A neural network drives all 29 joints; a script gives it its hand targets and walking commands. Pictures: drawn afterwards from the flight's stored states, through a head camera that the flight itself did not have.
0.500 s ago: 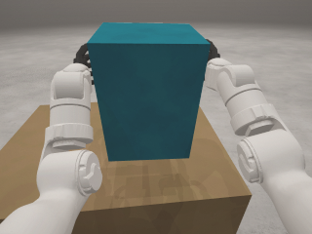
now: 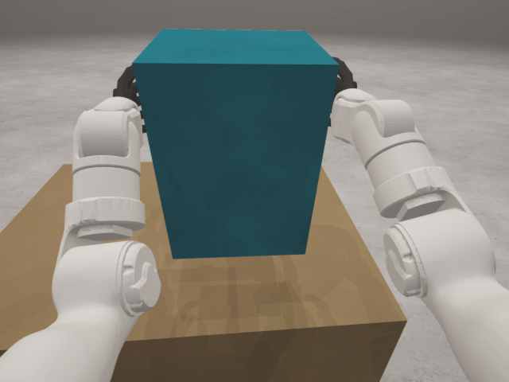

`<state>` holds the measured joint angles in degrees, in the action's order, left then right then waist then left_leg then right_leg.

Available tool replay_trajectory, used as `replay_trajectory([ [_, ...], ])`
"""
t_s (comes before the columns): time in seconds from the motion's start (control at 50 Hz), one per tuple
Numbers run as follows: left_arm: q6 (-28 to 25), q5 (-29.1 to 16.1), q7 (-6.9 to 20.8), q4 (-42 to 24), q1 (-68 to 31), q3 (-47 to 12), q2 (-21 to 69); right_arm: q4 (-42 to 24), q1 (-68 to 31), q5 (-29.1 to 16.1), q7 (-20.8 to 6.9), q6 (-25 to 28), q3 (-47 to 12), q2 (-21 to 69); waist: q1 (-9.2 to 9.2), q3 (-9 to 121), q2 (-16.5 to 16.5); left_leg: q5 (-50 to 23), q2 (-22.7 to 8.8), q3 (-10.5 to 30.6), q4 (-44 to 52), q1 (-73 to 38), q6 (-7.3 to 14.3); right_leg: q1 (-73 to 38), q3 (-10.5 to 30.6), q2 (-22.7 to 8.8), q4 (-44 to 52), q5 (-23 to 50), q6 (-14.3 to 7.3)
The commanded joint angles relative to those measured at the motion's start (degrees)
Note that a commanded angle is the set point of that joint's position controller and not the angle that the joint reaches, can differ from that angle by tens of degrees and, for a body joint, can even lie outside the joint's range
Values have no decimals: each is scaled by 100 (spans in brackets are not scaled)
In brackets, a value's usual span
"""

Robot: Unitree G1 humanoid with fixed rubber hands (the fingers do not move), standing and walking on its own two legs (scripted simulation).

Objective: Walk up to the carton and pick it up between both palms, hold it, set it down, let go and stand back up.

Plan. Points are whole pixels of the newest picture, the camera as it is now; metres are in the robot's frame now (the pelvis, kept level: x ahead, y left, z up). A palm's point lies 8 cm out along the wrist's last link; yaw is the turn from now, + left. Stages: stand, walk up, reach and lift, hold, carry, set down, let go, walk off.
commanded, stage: hold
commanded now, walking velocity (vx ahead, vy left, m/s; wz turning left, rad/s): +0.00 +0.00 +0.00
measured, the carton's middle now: (237, 147) +0.37 +0.00 +0.27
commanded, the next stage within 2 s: none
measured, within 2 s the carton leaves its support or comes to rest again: neither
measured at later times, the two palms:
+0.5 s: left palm (127, 113) +0.38 +0.15 +0.33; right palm (342, 104) +0.36 -0.15 +0.34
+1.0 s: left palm (122, 117) +0.37 +0.15 +0.33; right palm (342, 111) +0.35 -0.15 +0.33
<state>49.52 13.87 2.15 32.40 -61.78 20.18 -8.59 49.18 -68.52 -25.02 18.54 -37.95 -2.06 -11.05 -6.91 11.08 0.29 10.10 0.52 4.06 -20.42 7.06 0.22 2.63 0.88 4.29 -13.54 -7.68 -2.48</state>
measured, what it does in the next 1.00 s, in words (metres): stands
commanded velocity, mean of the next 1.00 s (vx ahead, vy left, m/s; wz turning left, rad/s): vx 0.00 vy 0.00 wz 0.00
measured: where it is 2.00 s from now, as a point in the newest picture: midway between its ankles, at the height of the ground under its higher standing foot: outside the picture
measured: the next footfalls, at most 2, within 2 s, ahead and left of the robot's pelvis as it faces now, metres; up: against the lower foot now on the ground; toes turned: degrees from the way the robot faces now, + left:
none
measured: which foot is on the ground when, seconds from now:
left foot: down 0.00-1.00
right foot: down 0.00-1.00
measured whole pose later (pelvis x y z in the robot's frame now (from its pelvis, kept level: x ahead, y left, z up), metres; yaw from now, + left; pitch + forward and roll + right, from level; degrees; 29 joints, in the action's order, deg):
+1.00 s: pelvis +0.00 +0.00 +0.00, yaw +0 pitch -4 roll -1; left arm 49.6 14.1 2.0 30.5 -59.3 20.5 -7.6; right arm 46.3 -64.9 -25.6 18.8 -38.1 -3.3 -10.8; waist -6.9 12.2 0.5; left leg 10.4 0.6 4.0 -20.7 6.2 0.4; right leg 1.5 1.2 4.3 -13.2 -7.6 -2.2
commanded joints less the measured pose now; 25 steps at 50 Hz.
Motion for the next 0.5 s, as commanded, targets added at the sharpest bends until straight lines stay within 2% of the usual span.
replay_trajectory([
  [0.0, -413, -1032, 691, -610, -3934, -1538, 3540, -1630, -4013, -846, -833, 118, -756, 3508, 35, 1411, -247, -837, -8, 1, 198, -229, -217, -458, 138, -125, 6, 988, 365],
  [0.2, -452, -1069, 674, -450, -3994, -1498, 3567, -1409, -4017, -764, -879, 139, -637, 3412, 4, 1423, -311, -758, -42, 13, 222, -153, -256, -444, 178, -131, 19, 912, 300],
  [0.48, -457, -1031, 691, -524, -3959, -1486, 3493, -1556, -4030, -868, -821, 145, -715, 3490, 11, 1482, -244, -897, 25, 0, 151, -245, -216, -495, 152, -163, 3, 1164, 397],
])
